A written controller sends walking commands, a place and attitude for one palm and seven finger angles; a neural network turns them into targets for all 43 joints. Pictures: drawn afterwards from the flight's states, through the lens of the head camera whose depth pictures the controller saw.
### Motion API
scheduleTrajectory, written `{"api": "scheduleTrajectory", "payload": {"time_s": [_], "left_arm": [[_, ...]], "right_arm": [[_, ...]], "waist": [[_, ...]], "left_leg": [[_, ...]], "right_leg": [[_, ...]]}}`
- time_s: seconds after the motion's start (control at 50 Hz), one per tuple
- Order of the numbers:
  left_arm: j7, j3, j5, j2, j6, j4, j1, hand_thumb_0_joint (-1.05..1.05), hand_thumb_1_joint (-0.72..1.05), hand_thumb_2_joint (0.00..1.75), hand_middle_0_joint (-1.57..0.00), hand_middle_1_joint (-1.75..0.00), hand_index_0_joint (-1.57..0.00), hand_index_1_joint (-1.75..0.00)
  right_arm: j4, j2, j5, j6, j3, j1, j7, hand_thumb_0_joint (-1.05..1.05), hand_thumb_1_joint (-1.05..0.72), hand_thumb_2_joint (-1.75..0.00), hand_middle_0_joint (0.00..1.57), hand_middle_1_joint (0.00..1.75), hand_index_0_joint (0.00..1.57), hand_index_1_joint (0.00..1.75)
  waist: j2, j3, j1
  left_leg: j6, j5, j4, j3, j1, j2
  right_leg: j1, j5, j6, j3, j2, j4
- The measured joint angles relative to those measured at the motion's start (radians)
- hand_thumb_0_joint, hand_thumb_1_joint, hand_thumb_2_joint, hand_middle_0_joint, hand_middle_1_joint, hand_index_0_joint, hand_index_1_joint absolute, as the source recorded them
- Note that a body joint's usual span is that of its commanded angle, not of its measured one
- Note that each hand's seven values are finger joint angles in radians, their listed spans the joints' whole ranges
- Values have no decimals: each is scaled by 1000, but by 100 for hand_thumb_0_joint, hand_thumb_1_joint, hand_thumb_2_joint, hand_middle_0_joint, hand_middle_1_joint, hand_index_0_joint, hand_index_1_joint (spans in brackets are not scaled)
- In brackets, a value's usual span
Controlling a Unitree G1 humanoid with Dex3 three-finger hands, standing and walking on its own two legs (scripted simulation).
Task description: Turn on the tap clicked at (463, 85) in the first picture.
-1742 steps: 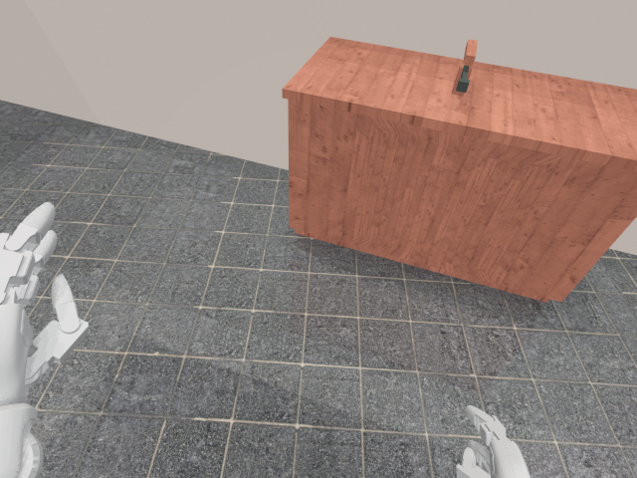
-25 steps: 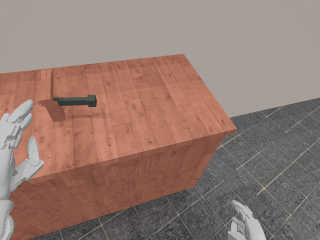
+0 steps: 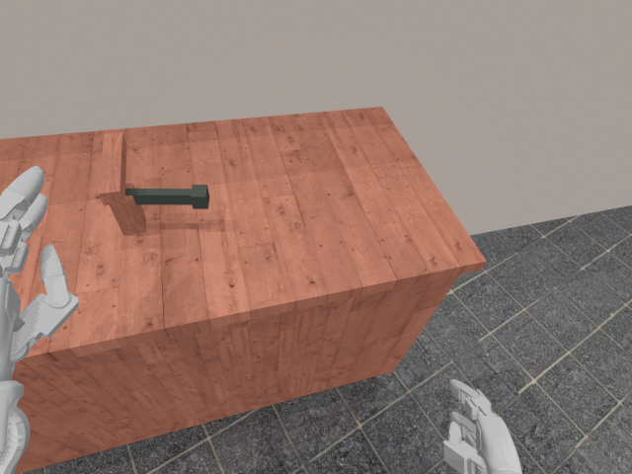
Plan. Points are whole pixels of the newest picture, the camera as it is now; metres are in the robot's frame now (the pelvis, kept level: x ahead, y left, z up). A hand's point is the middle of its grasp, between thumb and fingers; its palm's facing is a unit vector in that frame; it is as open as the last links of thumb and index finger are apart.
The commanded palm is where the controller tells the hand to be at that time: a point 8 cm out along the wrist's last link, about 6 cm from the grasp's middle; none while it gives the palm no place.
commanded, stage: look again from close up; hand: left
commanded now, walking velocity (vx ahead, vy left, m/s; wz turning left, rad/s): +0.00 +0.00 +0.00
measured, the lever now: (200, 196) +0.50 +0.24 +0.01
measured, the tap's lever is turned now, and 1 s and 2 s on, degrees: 79 79 79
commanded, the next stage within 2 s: come to a stop and stand still in 0.34 s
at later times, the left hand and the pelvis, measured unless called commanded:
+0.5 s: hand (85, 310) +0.21 +0.24 +0.16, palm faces +0.39 -0.85 -0.36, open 7.4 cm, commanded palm +0.15 +0.27 +0.17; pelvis -0.01 -0.01 +0.00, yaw +0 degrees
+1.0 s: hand (102, 304) +0.23 +0.24 +0.13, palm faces +0.33 -0.83 -0.45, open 7.4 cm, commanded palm +0.16 +0.27 +0.17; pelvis +0.00 -0.01 +0.00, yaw +0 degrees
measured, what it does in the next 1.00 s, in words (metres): stands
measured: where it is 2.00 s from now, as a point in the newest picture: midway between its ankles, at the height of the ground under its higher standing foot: outside the picture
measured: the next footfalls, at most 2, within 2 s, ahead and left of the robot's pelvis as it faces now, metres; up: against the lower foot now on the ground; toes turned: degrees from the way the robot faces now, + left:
none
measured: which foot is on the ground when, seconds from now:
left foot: down 0.00-1.00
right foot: down 0.00-1.00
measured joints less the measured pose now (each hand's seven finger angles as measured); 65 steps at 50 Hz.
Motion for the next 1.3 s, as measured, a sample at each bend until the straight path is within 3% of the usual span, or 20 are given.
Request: {"api": "scheduleTrajectory", "payload": {"time_s": [0.26, 0.56, 0.6, 0.64, 0.68, 0.74, 0.82, 0.86, 0.92, 1.02, 1.16, 1.3], "left_arm": [[6, -26, 8, -26, 11, 71, -7, 1, 89, 90, -21, -30, -21, -30], [10, -19, 6, -18, 4, 39, 13, 1, 89, 90, -21, -30, -21, -30], [-8, -20, 34, 75, -15, 68, -92, 1, 89, 90, -21, -30, -22, -30], [-11, 42, 48, 155, -49, 113, -207, 1, 89, 90, -22, -30, -22, -30], [1, 108, 28, 191, -68, 141, -258, 1, 89, 90, -21, -30, -22, -30], [14, 138, -3, 148, -63, 104, -193, 1, 89, 90, -21, -30, -21, -30], [-1, 25, 4, 17, -40, 5, -3, 1, 90, 90, -20, -30, -21, -30], [-17, -26, 18, -13, -25, -5, 59, 1, 90, 90, -20, -30, -21, -30], [-25, -33, 29, 7, 4, 15, 77, 1, 89, 90, -21, -30, -22, -30], [-1, 26, 16, 48, 48, 7, 19, 1, 89, 90, -22, -30, -22, -30], [17, 28, 11, 4, 19, -76, 17, 1, 89, 90, -21, -30, -22, -30], [9, -9, 10, -33, 45, 60, 8, 1, 89, 90, -21, -30, -21, -30]], "right_arm": [[10, -15, 5, 15, -11, 15, -10, 2, -91, -89, 20, 30, 20, 30], [20, -24, 6, 12, -24, 20, -12, 2, -91, -89, 20, 30, 20, 30], [-37, -43, 35, 1, 13, 63, -47, 2, -91, -89, 20, 30, 20, 30], [-21, -33, 21, -22, 31, 55, -30, 1, -91, -89, 20, 30, 20, 30], [-1, -26, 5, -30, 41, 37, 0, 1, -91, -89, 20, 30, 20, 30], [-4, -31, -3, -41, 29, 35, 39, 2, -91, -89, 20, 30, 20, 30], [3, -51, -1, -44, 0, 36, 54, 1, -90, -89, 21, 30, 21, 30], [12, -53, -3, -32, -8, 29, 45, 1, -91, -89, 21, 30, 21, 30], [17, -46, -6, -8, -9, 16, 23, 1, -91, -89, 20, 30, 20, 30], [4, -48, -3, 3, -8, 0, 9, 2, -91, -89, 20, 30, 20, 30], [-3, -47, -2, 3, -5, -31, 16, 2, -91, -89, 20, 30, 20, 30], [-10, -33, 3, 28, 2, -27, 3, 1, -91, -89, 20, 30, 20, 30]], "waist": [[20, -13, -7], [25, -1, -13], [27, 6, 4], [5, 18, 11], [-4, 13, 9], [11, -5, -7], [34, -7, -25], [31, 1, -31], [8, 24, -32], [6, 51, -18], [39, 20, -5], [53, -14, -6]], "left_leg": [[-3, 21, -22, -1, 11, 3], [-11, 17, -22, -8, 8, 9], [-11, 5, 22, -29, -32, 6], [-16, -1, 41, -37, -54, -1], [-22, -5, 48, -30, -71, 7], [-23, -17, 51, -10, -77, 17], [-12, -26, 35, 16, -51, 13], [-9, -27, 29, 20, -42, 10], [-11, -24, 28, 15, -36, 5], [-16, -26, 54, -7, -47, 10], [-16, -28, 69, -8, -48, 21], [-12, -10, 54, 2, -40, 20]], "right_leg": [[10, 20, -4, -1, 3, -20], [9, 15, -12, -7, 10, -21], [-26, -19, -5, -17, 13, 32], [-57, -31, -20, -25, 7, 75], [-78, -35, -29, -17, 16, 83], [-88, -32, -27, 3, 25, 75], [-72, -35, -15, 30, 20, 66], [-67, -40, -11, 34, 17, 69], [-67, -49, -13, 29, 12, 85], [-61, -47, -20, 6, 18, 87], [-47, -29, -19, 5, 28, 69], [-43, -9, -15, 14, 27, 56]]}}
